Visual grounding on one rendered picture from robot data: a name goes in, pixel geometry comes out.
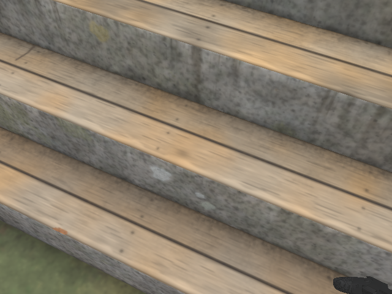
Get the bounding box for robot right hand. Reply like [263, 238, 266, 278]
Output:
[333, 276, 392, 294]

